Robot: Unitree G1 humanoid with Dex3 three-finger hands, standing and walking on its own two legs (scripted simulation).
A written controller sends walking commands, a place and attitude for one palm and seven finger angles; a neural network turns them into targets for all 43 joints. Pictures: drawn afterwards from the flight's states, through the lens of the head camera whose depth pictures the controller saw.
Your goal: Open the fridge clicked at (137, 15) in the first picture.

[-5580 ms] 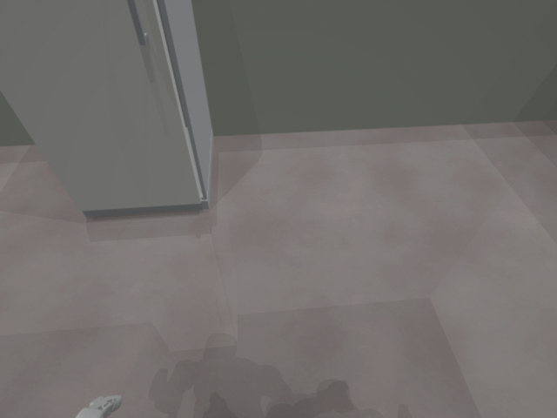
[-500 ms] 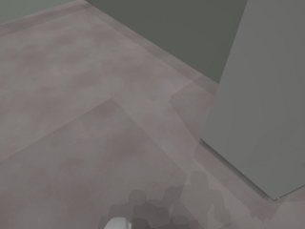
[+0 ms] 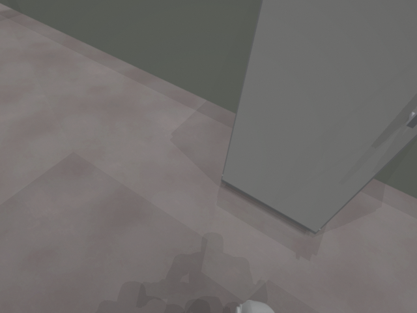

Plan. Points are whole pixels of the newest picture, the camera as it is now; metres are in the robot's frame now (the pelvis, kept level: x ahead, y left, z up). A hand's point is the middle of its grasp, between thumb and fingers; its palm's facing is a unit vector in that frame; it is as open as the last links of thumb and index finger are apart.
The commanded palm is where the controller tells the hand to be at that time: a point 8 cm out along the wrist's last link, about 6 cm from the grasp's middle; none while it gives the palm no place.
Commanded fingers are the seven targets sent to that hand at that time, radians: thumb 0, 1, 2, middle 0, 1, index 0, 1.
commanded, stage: turn to face it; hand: right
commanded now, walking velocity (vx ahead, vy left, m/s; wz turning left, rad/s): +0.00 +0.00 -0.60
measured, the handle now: out of the picture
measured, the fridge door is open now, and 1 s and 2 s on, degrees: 0 0 0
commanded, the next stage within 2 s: take the last steps up to it in 0.82 s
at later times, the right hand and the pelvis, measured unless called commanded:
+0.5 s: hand out of the picture +0.00 -0.30 -0.17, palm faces +0.32 +0.92 -0.24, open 7.4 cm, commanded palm none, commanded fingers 0.00 -0.90 -0.90 0.20 0.30 0.20 0.30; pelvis -0.02 -0.07 +0.00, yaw -16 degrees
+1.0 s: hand out of the picture -0.04 -0.20 -0.15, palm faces +0.47 +0.84 -0.26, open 7.4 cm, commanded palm none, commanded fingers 0.00 -0.90 -0.90 0.20 0.30 0.20 0.30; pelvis -0.03 +0.00 +0.00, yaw -28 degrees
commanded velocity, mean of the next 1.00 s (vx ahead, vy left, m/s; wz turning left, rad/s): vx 0.03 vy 0.00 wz -0.37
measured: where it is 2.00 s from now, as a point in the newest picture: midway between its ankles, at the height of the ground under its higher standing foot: outside the picture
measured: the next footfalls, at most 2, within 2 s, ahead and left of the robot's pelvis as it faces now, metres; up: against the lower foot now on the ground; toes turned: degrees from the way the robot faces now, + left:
right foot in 0.20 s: +0.02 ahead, -0.15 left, +0.00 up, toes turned -14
left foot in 0.78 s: +0.04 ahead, +0.06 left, +0.00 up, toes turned -21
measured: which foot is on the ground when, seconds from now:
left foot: down 0.00-0.20, up 0.22-0.76, down 0.78-1.00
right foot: up 0.00-0.18, down 0.20-0.80, up 0.82-1.00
